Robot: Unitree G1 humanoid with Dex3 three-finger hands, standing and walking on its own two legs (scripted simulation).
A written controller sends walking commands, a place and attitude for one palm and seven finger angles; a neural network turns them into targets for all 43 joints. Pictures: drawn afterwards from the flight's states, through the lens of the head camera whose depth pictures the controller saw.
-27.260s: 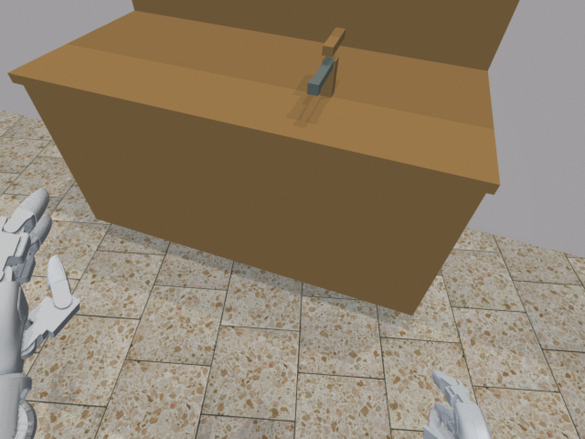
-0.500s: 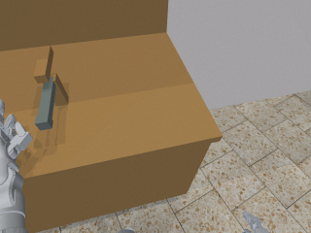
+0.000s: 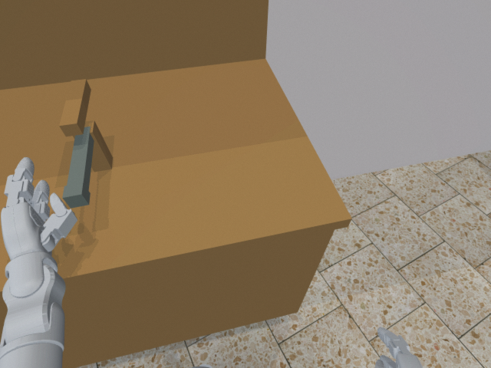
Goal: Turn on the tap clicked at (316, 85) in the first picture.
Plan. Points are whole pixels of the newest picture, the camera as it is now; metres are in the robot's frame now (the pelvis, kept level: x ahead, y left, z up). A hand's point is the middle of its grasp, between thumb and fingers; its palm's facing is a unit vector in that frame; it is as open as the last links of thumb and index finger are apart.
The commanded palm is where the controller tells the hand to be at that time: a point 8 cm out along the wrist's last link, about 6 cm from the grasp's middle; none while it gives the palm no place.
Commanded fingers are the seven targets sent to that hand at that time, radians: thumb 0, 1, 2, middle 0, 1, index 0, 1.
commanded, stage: push the lever round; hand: left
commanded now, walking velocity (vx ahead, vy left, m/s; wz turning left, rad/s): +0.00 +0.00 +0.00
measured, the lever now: (76, 195) +0.34 +0.30 +0.10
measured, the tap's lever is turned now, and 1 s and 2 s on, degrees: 1 25 54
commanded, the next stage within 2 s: none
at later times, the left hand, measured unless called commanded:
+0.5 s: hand (87, 212) +0.32 +0.28 +0.09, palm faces +0.56 -0.83 -0.05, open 7.7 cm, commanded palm +0.28 +0.29 +0.09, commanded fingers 0.00 0.90 0.90 -0.15 -0.15 -0.15 -0.15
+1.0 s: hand (119, 199) +0.35 +0.23 +0.09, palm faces +0.64 -0.77 -0.05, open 7.8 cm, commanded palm +0.31 +0.25 +0.09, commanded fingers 0.00 0.90 0.90 -0.15 -0.15 -0.15 -0.15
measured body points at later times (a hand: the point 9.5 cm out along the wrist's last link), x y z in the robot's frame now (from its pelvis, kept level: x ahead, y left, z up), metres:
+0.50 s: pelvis -0.01 -0.01 +0.00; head +0.02 -0.01 +0.45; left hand +0.28 +0.32 +0.10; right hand +0.14 -0.26 -0.11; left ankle +0.03 +0.15 -0.71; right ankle -0.01 -0.14 -0.71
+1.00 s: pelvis -0.01 +0.00 +0.00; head +0.02 -0.01 +0.45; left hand +0.31 +0.27 +0.09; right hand +0.15 -0.24 -0.11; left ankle +0.03 +0.15 -0.71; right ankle -0.01 -0.14 -0.71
